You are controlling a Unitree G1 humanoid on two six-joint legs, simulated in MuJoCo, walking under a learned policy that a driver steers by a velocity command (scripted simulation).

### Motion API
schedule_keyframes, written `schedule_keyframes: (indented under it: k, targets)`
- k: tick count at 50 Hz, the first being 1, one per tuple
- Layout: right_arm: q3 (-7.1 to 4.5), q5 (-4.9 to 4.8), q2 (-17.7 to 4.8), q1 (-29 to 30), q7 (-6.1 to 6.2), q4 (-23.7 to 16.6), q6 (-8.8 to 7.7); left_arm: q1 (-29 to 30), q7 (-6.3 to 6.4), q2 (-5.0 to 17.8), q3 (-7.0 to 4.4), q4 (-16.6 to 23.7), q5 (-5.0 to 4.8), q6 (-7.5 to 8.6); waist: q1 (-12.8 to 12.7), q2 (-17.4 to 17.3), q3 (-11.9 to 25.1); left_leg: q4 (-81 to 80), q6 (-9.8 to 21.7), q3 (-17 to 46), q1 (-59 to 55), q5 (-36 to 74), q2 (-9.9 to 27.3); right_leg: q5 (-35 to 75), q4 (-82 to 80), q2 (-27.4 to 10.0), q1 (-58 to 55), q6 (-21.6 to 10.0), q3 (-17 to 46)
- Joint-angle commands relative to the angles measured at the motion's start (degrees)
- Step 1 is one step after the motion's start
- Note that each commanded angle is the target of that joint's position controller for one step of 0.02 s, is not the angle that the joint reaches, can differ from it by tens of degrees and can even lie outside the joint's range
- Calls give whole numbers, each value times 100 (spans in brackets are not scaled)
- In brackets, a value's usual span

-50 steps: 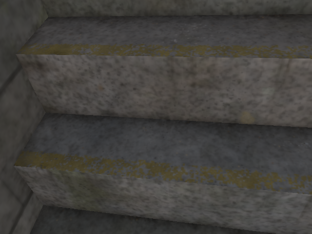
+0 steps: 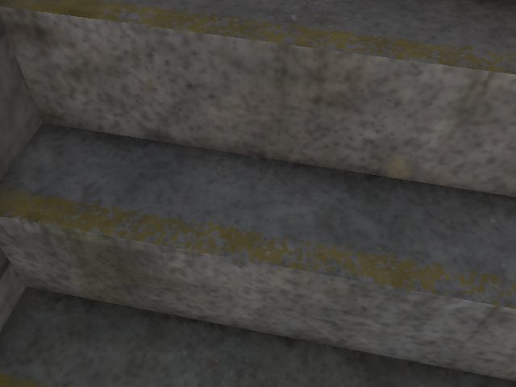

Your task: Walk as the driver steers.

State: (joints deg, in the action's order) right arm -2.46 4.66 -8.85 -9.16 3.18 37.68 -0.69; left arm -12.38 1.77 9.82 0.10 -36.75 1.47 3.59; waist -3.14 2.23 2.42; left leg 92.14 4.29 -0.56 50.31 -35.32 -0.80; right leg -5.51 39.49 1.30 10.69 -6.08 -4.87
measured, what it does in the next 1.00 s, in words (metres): goes down, backwards: right foot 0.20 m lower, then right foot 0.24 m lower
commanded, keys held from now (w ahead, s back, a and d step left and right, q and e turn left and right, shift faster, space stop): w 1.00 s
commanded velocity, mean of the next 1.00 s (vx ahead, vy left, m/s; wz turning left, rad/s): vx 0.50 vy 0.00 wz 0.00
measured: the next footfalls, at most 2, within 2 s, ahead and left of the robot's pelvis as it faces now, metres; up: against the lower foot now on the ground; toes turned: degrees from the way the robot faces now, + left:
right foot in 0.04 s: -0.14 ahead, -0.08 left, -0.20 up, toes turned -1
right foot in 0.50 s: -0.17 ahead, -0.17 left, -0.24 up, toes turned -7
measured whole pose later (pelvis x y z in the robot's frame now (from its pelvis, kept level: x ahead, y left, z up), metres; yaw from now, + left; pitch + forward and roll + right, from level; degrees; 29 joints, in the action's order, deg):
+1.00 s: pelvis -0.11 -0.05 -0.10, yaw -3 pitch +4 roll +4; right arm 5.7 -3.4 -6.0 -6.6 1.5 39.6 -1.3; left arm -29.6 2.3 9.8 0.9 -50.5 2.4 1.0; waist -5.6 0.7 3.9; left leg 131.8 -4.7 -1.3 87.1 -14.1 9.5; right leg -17.4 16.7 -6.2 4.8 -4.5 -3.0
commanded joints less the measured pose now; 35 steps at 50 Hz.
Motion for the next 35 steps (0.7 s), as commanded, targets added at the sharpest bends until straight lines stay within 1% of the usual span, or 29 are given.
schedule_keyframes:
  k: [1,2,3,4,5,6,7,8,9,10,11,12,15,18,19,20,21,22,23,24,25,26,27,28,29,31,32,34,35]
  targets:
    - [-61,-271,-223,28,-158,-568,-338,-795,74,287,-220,-1086,-231,3,644,-586,-537,-474,660,-715,-2549,102,-1021,4341,-5766,-259,673,242,-828]
    - [-208,-457,-661,-790,-343,-698,-367,571,89,1157,-429,-713,-354,50,1778,-282,280,-1410,439,-522,-3528,563,-1044,8303,-4925,-707,439,122,-287]
    - [76,-378,-280,579,-344,-809,-262,-415,126,1158,-443,-711,-443,236,477,-477,1917,-1880,340,-1404,-5379,1396,-944,11092,-4857,-423,384,1048,-246]
    - [338,-352,276,1710,-199,-1457,-330,-1352,90,1118,-468,-1186,-325,485,-66,939,1824,-2788,180,-1311,-5219,298,-777,12638,-3632,-370,314,1727,54]
    - [149,-486,14,77,-71,-1067,-112,-540,163,1647,-700,-1191,-390,501,1229,904,2213,-3811,284,-287,-5294,1015,-594,12648,-1996,-748,-323,1628,389]
    - [-79,-357,-535,-1610,8,-227,14,518,187,1910,-797,-631,-569,425,2107,-729,2796,-4139,771,606,-6184,1691,-216,10037,-211,-203,733,1591,304]
    - [-255,-475,-942,-1241,194,273,222,987,63,1758,-715,-367,-320,408,1973,-3521,3300,-4525,1331,1929,-5498,1743,436,2615,3183,330,1217,825,1021]
    - [161,-222,-432,-44,-49,-352,-81,395,-167,1690,-632,-444,-278,229,1150,-3132,3635,-4227,1414,3199,-5807,2830,1107,-982,5980,269,2723,1033,2057]
    - [244,-194,61,2,-185,-173,-270,851,-343,888,-421,-21,-163,148,940,-2226,3073,-3570,1087,2618,-5009,3005,1033,-1551,6928,431,3541,679,1577]
    - [294,-256,237,285,-174,-94,-401,944,-523,388,-187,252,-34,152,481,-1359,2087,-3093,865,2340,-3859,3170,1103,-1901,7068,333,3896,434,1494]
    - [384,-284,383,795,-106,-30,-473,230,-681,181,-75,45,34,148,6,-339,1307,-2979,578,1742,-2114,2350,970,-1849,6677,194,3250,179,1012]
    - [412,-174,285,1320,-16,-30,-501,-332,-711,202,-27,-238,19,81,-316,29,835,-3115,599,1400,-615,1715,1044,-1407,7350,438,2572,232,439]
    - [444,-180,-137,2084,-147,-156,-598,-1431,-246,250,34,-364,-50,-351,-1049,-6,-60,-3498,432,1188,1437,-27,1361,-142,7247,340,2096,265,307]
    - [542,-311,-75,3462,-382,-645,-583,-2389,72,256,72,-806,23,-641,-1636,-492,-404,-3079,-98,138,2311,-237,1250,612,3365,-229,1085,1,186]
    - [709,-386,244,3608,-423,-926,-557,-2355,113,67,150,-935,179,-741,-1355,-575,-418,-2632,-177,95,2191,151,1365,893,1630,-633,1080,-206,601]
    - [955,-404,797,3746,-450,-1229,-545,-2644,102,-317,240,-1247,344,-680,-1351,-364,-695,-1419,-254,-487,1585,445,1215,465,-287,-349,1767,-318,556]
    - [1094,-541,1125,3235,-467,-1366,-525,-1990,10,-206,231,-1469,341,-609,-537,440,-710,-273,-318,-1007,1036,536,844,2211,-1748,-414,1708,-325,-164]
    - [1314,-725,1518,3282,-524,-1793,-484,-2056,-31,-715,353,-1863,162,-405,-290,675,-920,1485,-191,-1338,451,622,633,2099,-3439,-616,2408,-488,158]
    - [1242,-438,1094,1777,-492,-1931,-503,-492,-115,632,128,-1447,170,-192,1169,1009,-319,783,-195,-912,-496,1071,274,3646,-2705,-756,2387,-555,1209]
    - [1116,-545,675,2072,-457,-1771,-489,-992,-193,221,201,-1833,-40,-192,698,-230,279,346,221,-1032,-1807,1053,634,4886,-3498,-556,2489,-13,-289]
    - [1042,-391,292,-144,-219,-1420,-235,398,-48,2713,-391,-1431,7,1,2221,1518,711,-1492,177,-321,-1953,729,516,3892,-3021,-1718,1848,-727,2097]
    - [873,-266,-141,659,-181,-970,-116,-332,-17,1983,-387,-1544,-83,-90,1139,397,1343,-1724,105,-1191,-2853,1264,76,4623,-3183,-1210,1897,-329,1197]
    - [781,-420,-192,2475,-164,-1049,-88,-2033,87,664,-15,-1826,27,-76,-282,-656,790,-874,201,-1214,-2030,1368,51,5778,-2843,-872,1656,274,264]
    - [962,-445,544,2783,-117,-1267,-29,-1984,96,740,18,-2055,202,-102,1,-311,715,-1065,366,-1292,-1248,276,29,5317,-2571,-495,1296,578,-113]
    - [1071,-507,865,2481,-140,-1198,-89,-1668,150,1078,-33,-1907,69,-232,398,-226,336,-1357,432,-1071,-928,418,112,4964,-2436,-707,1304,304,35]
    - [1036,-551,838,2471,-242,-1022,-12,-2081,179,570,94,-1786,370,-321,165,76,194,-732,351,-1668,-673,1101,-334,4266,-2956,-743,1147,251,47]
    - [1101,-543,1123,2517,-231,-1101,-9,-2161,119,584,138,-1812,303,-348,194,384,130,-242,303,-1561,-266,815,-302,3965,-3038,-902,1058,78,114]
    - [1183,-705,1393,3460,-329,-1575,-124,-3113,151,413,157,-2046,259,-473,-219,405,-344,1068,-27,-622,2734,-218,-14,2556,-2815,-1364,-918,-280,749]
    - [1052,-915,1353,3239,-391,-1400,-272,-3335,-13,87,194,-2131,427,-502,-312,100,-734,3008,-313,-34,5228,489,-332,2186,-1675,-1476,-2293,-332,1165]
